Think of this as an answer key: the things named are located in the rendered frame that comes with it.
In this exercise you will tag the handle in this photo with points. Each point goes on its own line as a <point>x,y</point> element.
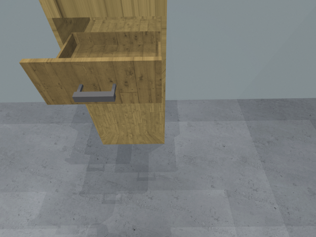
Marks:
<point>94,96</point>

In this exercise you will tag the cabinet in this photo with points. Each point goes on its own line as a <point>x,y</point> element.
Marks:
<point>116,123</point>

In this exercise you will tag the drawer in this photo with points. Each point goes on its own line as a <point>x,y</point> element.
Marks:
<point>132,60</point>

